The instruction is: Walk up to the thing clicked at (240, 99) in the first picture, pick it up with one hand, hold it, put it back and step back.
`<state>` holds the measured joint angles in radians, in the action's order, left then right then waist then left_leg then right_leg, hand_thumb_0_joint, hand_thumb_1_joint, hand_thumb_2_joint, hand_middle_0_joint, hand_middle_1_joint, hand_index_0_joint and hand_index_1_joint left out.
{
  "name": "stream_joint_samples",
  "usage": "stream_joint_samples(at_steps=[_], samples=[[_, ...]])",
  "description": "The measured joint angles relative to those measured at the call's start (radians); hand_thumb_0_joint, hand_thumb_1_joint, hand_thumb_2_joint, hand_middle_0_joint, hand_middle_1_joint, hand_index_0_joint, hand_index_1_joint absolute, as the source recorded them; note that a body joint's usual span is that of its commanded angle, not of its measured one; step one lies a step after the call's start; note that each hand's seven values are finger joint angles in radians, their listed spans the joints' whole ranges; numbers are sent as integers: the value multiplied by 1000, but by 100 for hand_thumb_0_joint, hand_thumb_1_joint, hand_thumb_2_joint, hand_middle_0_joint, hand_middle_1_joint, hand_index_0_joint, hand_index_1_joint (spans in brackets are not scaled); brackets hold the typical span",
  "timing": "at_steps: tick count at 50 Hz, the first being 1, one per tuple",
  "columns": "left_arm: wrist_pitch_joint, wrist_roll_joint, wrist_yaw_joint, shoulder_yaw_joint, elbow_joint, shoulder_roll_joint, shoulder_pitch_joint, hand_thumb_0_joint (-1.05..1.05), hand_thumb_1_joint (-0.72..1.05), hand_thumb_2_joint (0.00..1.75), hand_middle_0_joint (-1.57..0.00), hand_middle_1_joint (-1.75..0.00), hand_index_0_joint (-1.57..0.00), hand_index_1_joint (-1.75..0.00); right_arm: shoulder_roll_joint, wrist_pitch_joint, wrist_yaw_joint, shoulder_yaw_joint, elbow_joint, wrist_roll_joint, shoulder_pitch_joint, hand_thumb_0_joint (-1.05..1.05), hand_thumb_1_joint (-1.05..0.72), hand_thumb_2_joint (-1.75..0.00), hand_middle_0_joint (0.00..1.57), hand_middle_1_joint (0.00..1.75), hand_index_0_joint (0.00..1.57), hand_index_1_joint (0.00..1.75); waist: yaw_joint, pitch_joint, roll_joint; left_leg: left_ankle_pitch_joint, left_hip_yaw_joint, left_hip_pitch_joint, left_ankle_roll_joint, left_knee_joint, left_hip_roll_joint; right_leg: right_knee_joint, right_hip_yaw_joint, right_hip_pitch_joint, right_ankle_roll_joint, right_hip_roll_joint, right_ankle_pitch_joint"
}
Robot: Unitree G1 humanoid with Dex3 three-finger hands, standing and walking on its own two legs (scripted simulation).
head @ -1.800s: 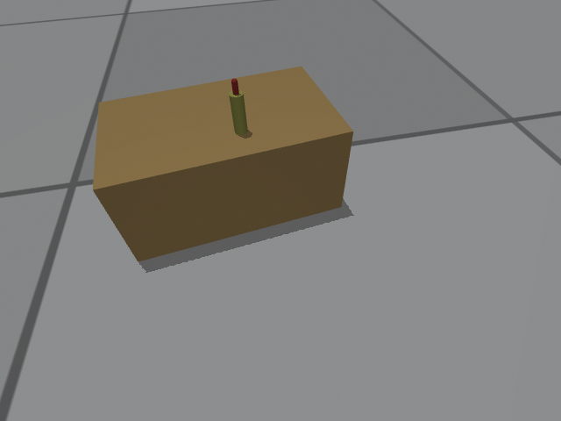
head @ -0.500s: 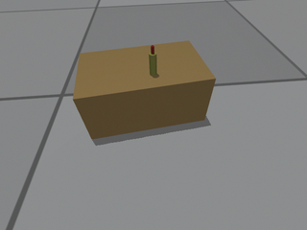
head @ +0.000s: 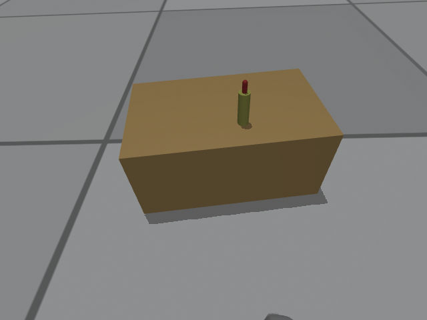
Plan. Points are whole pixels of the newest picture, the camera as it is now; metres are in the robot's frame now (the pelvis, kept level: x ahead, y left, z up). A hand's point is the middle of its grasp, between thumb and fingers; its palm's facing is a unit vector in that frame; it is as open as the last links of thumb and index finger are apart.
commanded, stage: walk up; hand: right
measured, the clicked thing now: (243, 102) +0.99 -0.12 -0.20
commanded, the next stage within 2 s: none
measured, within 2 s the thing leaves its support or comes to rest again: neither
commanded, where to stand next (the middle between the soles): +0.52 +0.00 m, yaw +6 degrees
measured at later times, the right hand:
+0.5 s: hand (322, 224) +0.36 -0.24 -0.11, palm faces -0.16 +0.89 -0.42, open 7.4 cm
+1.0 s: hand (333, 199) +0.45 -0.31 -0.15, palm faces -0.17 +0.93 -0.32, open 7.4 cm
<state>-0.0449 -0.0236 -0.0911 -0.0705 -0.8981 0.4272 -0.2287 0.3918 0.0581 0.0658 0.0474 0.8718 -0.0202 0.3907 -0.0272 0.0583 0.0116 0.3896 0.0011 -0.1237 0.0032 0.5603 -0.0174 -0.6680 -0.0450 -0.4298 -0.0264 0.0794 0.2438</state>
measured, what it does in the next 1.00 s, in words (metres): walks ahead: right foot, then left foot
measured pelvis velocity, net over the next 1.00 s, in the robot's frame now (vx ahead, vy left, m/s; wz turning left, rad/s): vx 0.37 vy -0.05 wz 0.11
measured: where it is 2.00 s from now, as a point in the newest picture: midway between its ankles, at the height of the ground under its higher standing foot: (228, 267)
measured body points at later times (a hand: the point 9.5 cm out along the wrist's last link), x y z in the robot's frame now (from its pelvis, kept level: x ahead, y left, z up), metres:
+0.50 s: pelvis +0.20 +0.01 -0.01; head +0.21 +0.03 +0.44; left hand +0.17 +0.33 -0.14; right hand +0.36 -0.29 -0.09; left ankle +0.25 +0.13 -0.73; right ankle +0.14 -0.13 -0.67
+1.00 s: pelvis +0.37 -0.05 +0.01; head +0.39 -0.08 +0.45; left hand +0.40 +0.28 -0.08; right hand +0.46 -0.36 -0.13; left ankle +0.36 +0.11 -0.66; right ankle +0.42 -0.15 -0.73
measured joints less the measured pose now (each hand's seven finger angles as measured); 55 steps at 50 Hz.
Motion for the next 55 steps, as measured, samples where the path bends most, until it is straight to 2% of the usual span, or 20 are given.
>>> stream_joint_samples(at_steps=[1, 2, 4, 6, 8, 14, 19, 21, 22, 23, 25, 27, 34, 39, 41, 42, 44, 46, 48, 55], samples=[[-6, -1, 0, -3, 6, 2, -7, 1, 90, 90, -21, -30, -20, -30, 4, -3, -1, 0, -4, 0, 5, 1, -90, -89, 21, 30, 20, 30, 3, -5, -8, 34, 7, -1, 4, 34, -7, 36, -9, 27, -3, -10, -7], [-15, -3, 5, -9, 12, 1, -9, 1, 90, 90, -21, -30, -20, -30, 10, -5, -5, 0, -7, 1, 6, 1, -90, -89, 21, 30, 20, 30, 9, -7, -26, 73, 20, -17, -8, 99, -22, 41, -22, 41, 0, -24, -48], [-35, -6, 20, -12, 29, -7, -11, 1, 90, 90, -21, -30, -20, -30, 14, -18, -19, 0, 3, 3, -14, 1, -90, -89, 21, 30, 20, 30, 23, 1, -52, 109, 67, -102, -34, 333, -12, -15, -51, 47, 4, -35, -2], [-41, 2, 27, -2, 38, -21, -21, 0, 90, 90, -21, -30, -20, -30, 21, -23, -27, -2, 13, 6, -44, 1, -90, -89, 20, 30, 20, 30, 40, 8, -64, 78, 71, -192, -42, 506, 10, -3, -68, 85, -3, -34, 29], [-43, 5, 32, 8, 41, -35, -39, 0, 90, 90, -21, -30, -20, -30, 33, -16, -25, -1, 12, 9, -73, 1, -90, -89, 20, 30, 20, 30, 52, 13, -78, 31, 53, -264, -42, 545, 4, 53, -82, 137, -5, -36, 27], [-43, 1, 36, 15, 47, -26, -108, 0, 90, 90, -21, -30, -20, -30, 43, -6, 0, 12, -29, 7, -137, 1, -91, -90, 20, 30, 20, 29, 85, 28, -53, -60, 8, -366, -21, 307, -34, 156, -105, 246, 1, -28, 45], [-28, 0, 35, 15, 53, 6, -156, 1, 90, 90, -21, -30, -20, -30, 37, -4, 11, 18, -46, 4, -170, 1, -91, -90, 20, 30, 20, 30, 104, 30, -10, -173, -41, -319, -31, 84, -38, 110, -120, 295, 26, -11, 137], [-16, 4, 38, 19, 51, 13, -173, 1, 90, 90, -21, -30, -20, -30, 41, 14, 8, 22, -59, -2, -174, 1, -91, -90, 20, 30, 20, 30, 99, 25, 8, -221, -59, -277, -40, 43, -16, -8, -112, 274, 17, 15, 208], [-7, 6, 42, 20, 44, 11, -169, 1, 90, 90, -21, -30, -20, -30, 39, 21, 1, 25, -66, -7, -178, 0, -91, -90, 20, 30, 20, 30, 94, 31, 19, -198, -66, -279, -39, 83, -6, -120, -78, 237, 2, 20, 231], [3, 7, 46, 23, 35, 6, -162, 1, 90, 90, -21, -30, -20, -30, 38, 24, -4, 23, -74, -2, -178, 0, -91, -90, 20, 30, 20, 30, 86, 32, 21, -167, -65, -279, -39, 115, -3, -234, -38, 193, -9, 4, 245], [15, 9, 49, 33, 23, 6, -150, 1, 90, 90, -21, -30, -20, -30, 23, 25, -12, 15, -80, 13, -172, 0, -91, -89, 20, 30, 20, 30, 73, 29, 33, -134, -66, -248, -41, 119, 0, -404, 17, 108, -21, -23, 223], [14, 13, 48, 34, 20, 10, -138, 1, 90, 90, -21, -30, -20, -30, 7, 26, -19, 3, -81, 18, -156, 0, -90, -89, 20, 30, 20, 30, 65, 23, 49, -128, -70, -202, -37, 83, 3, -449, 35, 39, -21, -20, 182], [12, 5, 16, 17, 32, 8, -94, 1, 90, 90, -20, -30, -20, -30, 6, 30, -15, -15, -68, 8, -84, 0, -90, -89, 21, 30, 20, 30, 36, 12, 48, -100, -74, -86, -25, -6, -4, -213, 35, -71, 8, 35, 69], [6, 2, 1, 6, 24, 9, -73, 1, 90, 90, -20, -30, -20, -30, 35, 15, -12, -5, -49, 6, -37, 1, -90, -89, 21, 30, 20, 30, 12, -4, 9, -33, -71, -41, -5, 6, -27, -27, 20, -27, 5, 28, 0], [-9, 0, 4, 0, 26, 16, -71, 1, 90, 90, -21, -30, -20, -30, 47, 4, -14, -1, -42, 4, -20, 1, -90, -89, 21, 30, 20, 30, 9, -11, -10, 24, -62, -44, 1, 65, -47, 32, 6, 23, 4, 5, -30], [-19, -2, 10, -5, 28, 12, -63, 1, 90, 90, -21, -30, -20, -30, 54, -3, -18, 2, -34, 4, -18, 1, -90, -89, 21, 30, 20, 30, 9, -3, -38, 50, -43, -64, -18, 135, -70, 16, -11, 31, 9, -15, -36], [-37, -1, 24, -3, 44, 6, -54, 1, 90, 90, -21, -30, -20, -30, 53, -23, -30, 3, -9, 4, -31, 1, -90, -89, 20, 30, 20, 30, 19, 8, -53, 86, 4, -148, -34, 343, -52, -24, -26, 36, 7, -24, 5], [-43, 10, 33, 8, 54, -9, -52, 0, 90, 90, -20, -30, -20, -30, 56, -31, -33, -1, 8, 9, -49, 1, -90, -90, 20, 30, 20, 30, 31, 21, -65, 60, 21, -230, -38, 489, -25, -1, -32, 72, 0, -25, 17], [-44, 15, 40, 20, 59, -24, -60, 0, 90, 90, -21, -30, -20, -30, 59, -30, -30, -1, 14, 14, -64, 1, -91, -90, 20, 30, 20, 30, 37, 26, -79, 8, 14, -294, -36, 521, -26, 52, -40, 117, -3, -31, 10], [-46, 13, 53, 36, 65, -29, -118, 0, 90, 90, -21, -30, -20, -30, 39, -40, -5, 4, 2, -4, -108, 1, -91, -90, 20, 30, 20, 30, 55, 31, -71, -113, -5, -389, -6, 330, -61, 169, -51, 228, -12, -54, 14]])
